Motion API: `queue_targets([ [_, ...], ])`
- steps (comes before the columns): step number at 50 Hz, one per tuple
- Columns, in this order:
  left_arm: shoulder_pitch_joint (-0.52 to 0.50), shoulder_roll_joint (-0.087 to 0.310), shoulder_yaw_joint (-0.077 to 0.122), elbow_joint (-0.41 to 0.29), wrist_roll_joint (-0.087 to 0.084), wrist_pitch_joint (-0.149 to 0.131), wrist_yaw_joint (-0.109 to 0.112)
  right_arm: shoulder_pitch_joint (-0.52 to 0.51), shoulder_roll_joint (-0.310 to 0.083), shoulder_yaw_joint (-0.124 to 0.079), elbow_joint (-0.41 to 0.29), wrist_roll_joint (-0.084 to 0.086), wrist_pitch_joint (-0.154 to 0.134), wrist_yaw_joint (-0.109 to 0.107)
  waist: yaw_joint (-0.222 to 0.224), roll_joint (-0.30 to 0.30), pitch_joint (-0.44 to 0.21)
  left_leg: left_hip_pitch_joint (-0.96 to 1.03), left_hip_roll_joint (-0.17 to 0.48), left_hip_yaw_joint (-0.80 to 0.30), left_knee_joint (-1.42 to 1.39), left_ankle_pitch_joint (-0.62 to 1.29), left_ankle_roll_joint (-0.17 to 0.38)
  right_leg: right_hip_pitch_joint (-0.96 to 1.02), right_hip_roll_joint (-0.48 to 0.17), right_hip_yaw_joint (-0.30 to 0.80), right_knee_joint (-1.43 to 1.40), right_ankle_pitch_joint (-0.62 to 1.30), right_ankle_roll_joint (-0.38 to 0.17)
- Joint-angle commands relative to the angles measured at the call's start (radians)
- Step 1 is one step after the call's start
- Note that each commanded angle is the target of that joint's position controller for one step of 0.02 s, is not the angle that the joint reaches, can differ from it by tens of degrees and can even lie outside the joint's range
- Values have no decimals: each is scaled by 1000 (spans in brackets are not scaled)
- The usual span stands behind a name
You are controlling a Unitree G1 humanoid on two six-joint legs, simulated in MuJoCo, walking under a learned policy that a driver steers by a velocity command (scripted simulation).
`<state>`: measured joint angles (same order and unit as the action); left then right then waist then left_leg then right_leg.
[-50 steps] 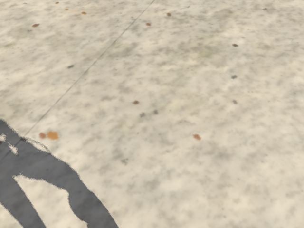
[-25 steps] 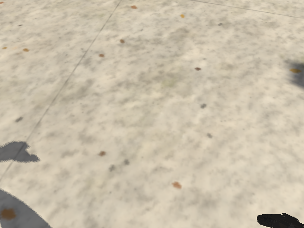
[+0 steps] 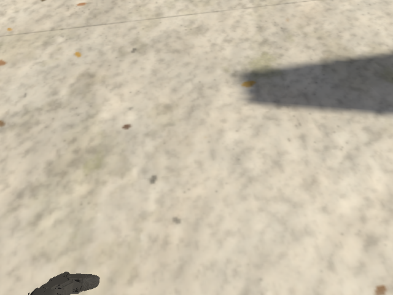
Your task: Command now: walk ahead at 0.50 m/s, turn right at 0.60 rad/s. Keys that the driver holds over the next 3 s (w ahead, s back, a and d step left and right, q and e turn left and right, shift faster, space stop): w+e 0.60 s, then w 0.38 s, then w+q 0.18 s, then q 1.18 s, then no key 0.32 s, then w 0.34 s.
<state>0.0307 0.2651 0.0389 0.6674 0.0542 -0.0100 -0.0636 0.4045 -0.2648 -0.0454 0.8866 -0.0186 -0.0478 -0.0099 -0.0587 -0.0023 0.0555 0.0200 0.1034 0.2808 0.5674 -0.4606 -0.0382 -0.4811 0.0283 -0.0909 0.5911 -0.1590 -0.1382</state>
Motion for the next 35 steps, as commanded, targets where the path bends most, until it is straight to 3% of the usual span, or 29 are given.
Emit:
queue_targets([
  [1, 344, 311, 101, 19, -27, -1, 38, -19, -92, -19, -171, -2, -12, 13, 143, -259, -379, -687, -108, -139, 830, -85, 9, 816, -376, 828, -274, -214, -244],
  [2, 369, 289, 100, 21, -40, 8, 46, -135, -156, -30, -193, -11, -18, 16, 195, -99, -313, -796, -69, -290, 865, -20, 16, 791, -358, 757, -299, -54, -241],
  [3, 331, 240, 87, 42, -44, 5, 56, -154, -126, -18, -197, 3, -28, 18, 156, -55, -190, -802, -21, -299, 810, 73, 26, 672, -334, 603, -287, 76, -224],
  [4, 293, 185, 72, 49, -45, -1, 61, -132, -115, -14, -179, 3, -33, 16, 104, -6, -105, -733, 14, -299, 697, 115, 29, 526, -277, 502, -297, 207, -178],
  [5, 257, 159, 62, 50, -49, -9, 64, -124, -114, -15, -178, -13, -22, 15, 64, -6, -74, -668, 29, -308, 633, 116, 22, 434, -225, 440, -309, 275, -152],
  [7, 228, 138, 52, 41, -52, -27, 59, -78, -108, -14, -162, -34, 13, 21, 28, -21, -90, -585, 24, -299, 581, 122, 5, 353, -178, 384, -333, 343, -146],
  [10, 276, 164, 61, 61, -51, -41, 54, -137, -86, -11, -183, -31, 32, 28, 36, -22, -66, -620, 14, -282, 481, 206, -15, 313, -145, 370, -375, 283, -147],
  [14, 360, 164, 62, 87, -53, -43, 55, -306, -82, -7, -233, -27, 31, 30, 94, -43, -16, -709, -1, -289, 293, 361, -26, 359, -129, 396, -388, 231, -119],
  [20, 455, 180, 67, 113, -42, -42, 69, -473, -83, 6, -294, -13, 9, 38, 154, -56, -9, -689, -66, -291, 90, 419, -3, 475, -144, 449, -298, 383, -95],
  [23, 401, 202, 71, 102, -38, -41, 79, -392, -111, -1, -283, -8, -2, 30, 97, -77, -21, -489, -102, -301, -14, 347, 33, 437, -149, 480, -229, 461, -46],
  [24, 372, 211, 72, 97, -38, -44, 76, -301, -133, -11, -254, -7, -7, 21, 55, -76, -57, -344, -133, -287, -36, 303, 51, 401, -128, 476, -149, 557, -23],
  [25, 354, 208, 70, 98, -45, -50, 67, -168, -159, -24, -219, -12, -19, 8, -16, -29, -127, -151, -121, -291, -99, 324, 76, 351, -70, 431, 23, 576, 3],
  [26, 358, 147, 52, 75, -56, -59, 57, -13, -226, -40, -209, -31, -28, -10, -74, 61, -265, 85, 72, -483, -137, 136, 123, 234, -7, 367, 288, 356, 28],
  [27, 458, 57, 34, 46, -77, -56, 60, 2, -311, -57, -217, -47, -19, -16, -13, 283, -364, 293, 342, -934, -240, 48, 224, -60, 153, 243, 558, -366, 62],
  [28, 461, 142, 41, 67, -39, -44, 69, -51, -254, -54, -217, -26, -6, -10, 19, 207, -307, 199, 343, -1057, -276, -48, 252, -155, 69, 234, 664, -360, 53],
  [29, 398, 156, 47, 78, -29, -35, 63, -116, -161, -33, -228, -17, -4, -7, 29, 90, -171, 61, 301, -898, -293, -49, 236, -156, 21, 222, 670, -266, 56],
  [30, 349, 141, 43, 76, -29, -31, 54, -155, -110, -20, -221, -15, -6, -2, 37, 36, -93, -40, 243, -743, -315, 58, 215, -137, -12, 206, 630, -205, 63],
  [32, 331, 112, 38, 76, -15, -15, 35, -143, -90, -11, -190, -14, -19, -1, 56, 105, -48, -139, 163, -560, -348, 262, 188, -86, -42, 192, 570, -175, 78],
  [35, 309, 81, 28, 69, -15, -2, 21, -96, -99, -15, -147, -1, -52, 18, 68, 111, -55, -150, 151, -455, -368, 480, 210, -88, -30, 195, 526, -144, 85],
])
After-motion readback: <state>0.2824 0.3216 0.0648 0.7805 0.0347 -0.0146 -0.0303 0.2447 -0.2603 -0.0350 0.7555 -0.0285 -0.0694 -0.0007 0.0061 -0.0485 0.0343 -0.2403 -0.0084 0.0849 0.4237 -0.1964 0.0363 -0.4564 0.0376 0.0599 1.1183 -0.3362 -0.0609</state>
